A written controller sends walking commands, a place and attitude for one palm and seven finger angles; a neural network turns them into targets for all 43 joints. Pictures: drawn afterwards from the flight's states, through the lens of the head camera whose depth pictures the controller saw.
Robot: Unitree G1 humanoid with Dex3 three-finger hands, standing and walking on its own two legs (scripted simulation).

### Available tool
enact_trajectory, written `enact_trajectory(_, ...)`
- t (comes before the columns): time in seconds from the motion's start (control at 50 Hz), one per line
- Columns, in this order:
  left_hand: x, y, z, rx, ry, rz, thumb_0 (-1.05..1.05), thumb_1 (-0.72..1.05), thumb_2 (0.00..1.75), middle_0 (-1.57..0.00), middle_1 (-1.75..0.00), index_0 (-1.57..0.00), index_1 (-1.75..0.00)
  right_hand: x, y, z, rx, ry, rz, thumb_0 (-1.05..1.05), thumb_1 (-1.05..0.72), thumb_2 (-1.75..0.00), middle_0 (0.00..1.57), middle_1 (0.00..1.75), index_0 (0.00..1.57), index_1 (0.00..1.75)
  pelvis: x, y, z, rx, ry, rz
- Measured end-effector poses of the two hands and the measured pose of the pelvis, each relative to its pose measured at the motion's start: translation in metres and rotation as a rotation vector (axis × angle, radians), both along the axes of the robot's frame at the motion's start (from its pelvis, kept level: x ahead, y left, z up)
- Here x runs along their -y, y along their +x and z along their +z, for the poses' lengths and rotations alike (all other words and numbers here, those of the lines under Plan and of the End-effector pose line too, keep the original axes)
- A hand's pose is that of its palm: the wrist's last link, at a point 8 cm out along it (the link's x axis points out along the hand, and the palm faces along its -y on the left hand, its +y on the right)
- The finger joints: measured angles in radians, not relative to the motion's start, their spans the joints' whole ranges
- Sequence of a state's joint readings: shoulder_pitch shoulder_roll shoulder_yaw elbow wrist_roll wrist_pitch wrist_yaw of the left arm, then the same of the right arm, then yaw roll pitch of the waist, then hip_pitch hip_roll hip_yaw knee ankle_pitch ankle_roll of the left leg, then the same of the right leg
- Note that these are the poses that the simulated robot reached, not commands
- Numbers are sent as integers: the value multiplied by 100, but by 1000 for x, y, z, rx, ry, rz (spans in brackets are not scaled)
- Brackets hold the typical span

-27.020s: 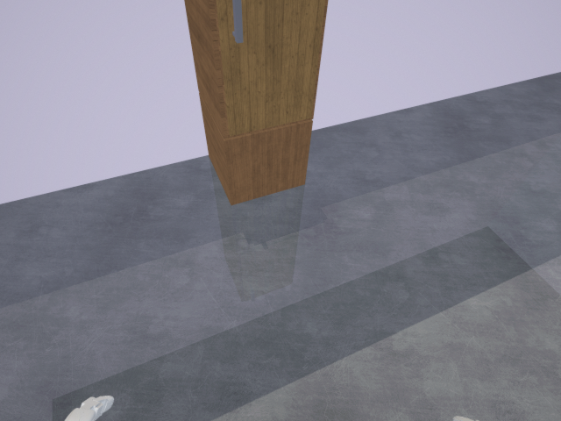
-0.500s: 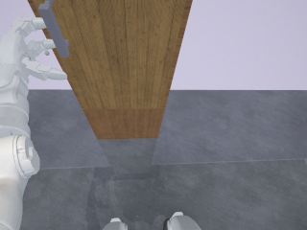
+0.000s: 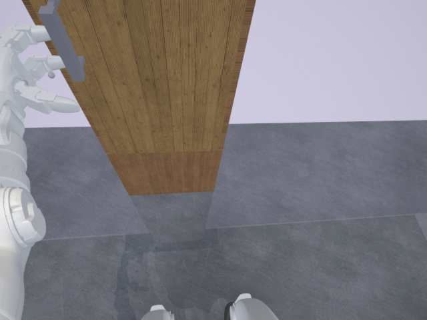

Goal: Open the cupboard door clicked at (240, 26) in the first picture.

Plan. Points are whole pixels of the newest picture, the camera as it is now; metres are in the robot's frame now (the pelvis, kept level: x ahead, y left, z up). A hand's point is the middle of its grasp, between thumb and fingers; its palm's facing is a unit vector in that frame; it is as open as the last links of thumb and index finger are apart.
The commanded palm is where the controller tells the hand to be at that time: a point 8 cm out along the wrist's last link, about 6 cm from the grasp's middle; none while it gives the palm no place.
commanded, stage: move the hooked fingers beside the handle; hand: left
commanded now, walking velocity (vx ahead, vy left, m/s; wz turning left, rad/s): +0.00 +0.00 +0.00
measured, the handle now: (67, 41) +0.60 +0.22 +0.13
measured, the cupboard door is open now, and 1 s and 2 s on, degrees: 0 0 0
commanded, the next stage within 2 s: slide the fingers in behind the handle in 1.98 s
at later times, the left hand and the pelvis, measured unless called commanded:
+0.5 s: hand (42, 68) +0.52 +0.24 +0.14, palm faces -0.01 -1.00 -0.01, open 14.0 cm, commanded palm +0.51 +0.29 +0.13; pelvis -0.01 +0.00 +0.00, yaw -1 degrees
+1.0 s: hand (31, 59) +0.55 +0.27 +0.13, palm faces +0.00 -1.00 +0.00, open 14.0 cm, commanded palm +0.53 +0.32 +0.13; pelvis +0.00 +0.01 +0.00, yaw -2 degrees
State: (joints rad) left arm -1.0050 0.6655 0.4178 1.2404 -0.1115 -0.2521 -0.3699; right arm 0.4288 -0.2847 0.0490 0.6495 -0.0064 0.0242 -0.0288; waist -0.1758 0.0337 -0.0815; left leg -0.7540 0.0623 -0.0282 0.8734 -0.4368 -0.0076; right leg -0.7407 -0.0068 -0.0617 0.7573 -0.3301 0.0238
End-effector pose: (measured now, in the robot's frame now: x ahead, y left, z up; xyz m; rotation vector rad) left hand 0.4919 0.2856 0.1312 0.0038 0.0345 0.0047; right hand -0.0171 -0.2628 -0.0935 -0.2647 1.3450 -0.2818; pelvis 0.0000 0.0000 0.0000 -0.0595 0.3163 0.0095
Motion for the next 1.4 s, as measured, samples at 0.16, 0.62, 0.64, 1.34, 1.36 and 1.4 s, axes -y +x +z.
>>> enact_trajectory(0.16,-2,0,2,3,10,-12,-2,-50,30,-28,-120,-26,-119,-1,-8,1,-6,-5,-22,0,-91,-90,20,30,20,30,-1,-2,0,1,1,-10)
enact_trajectory(0.62,-21,14,3,-23,13,-14,-2,-50,30,-30,-120,-30,-120,-2,-29,4,-61,-33,-43,0,-91,-90,20,30,20,30,-2,-9,-4,-39,-4,-17)
enact_trajectory(0.64,-22,15,3,-17,13,-14,-2,-50,30,-30,-120,-30,-120,-2,-30,5,-67,-35,-44,0,-91,-90,20,30,20,30,-2,-9,-5,-43,-5,-18)
enact_trajectory(1.34,-60,15,8,-2,-13,-28,-2,-50,30,-29,-120,-30,-120,-9,-6,7,-96,-29,-24,0,-91,-90,20,30,20,30,-8,7,-4,-62,-23,-8)
enact_trajectory(1.36,-59,15,7,-3,-19,-33,-2,-50,30,-29,-120,-30,-120,-8,-4,8,-90,-32,-20,0,-91,-90,20,30,20,30,-8,7,-4,-61,-24,-7)
enact_trajectory(1.4,-56,15,4,-9,-26,-36,-2,-50,30,-30,-120,-30,-120,-6,-1,8,-74,-40,-15,0,-91,-90,20,30,20,30,-8,6,-5,-61,-25,-5)
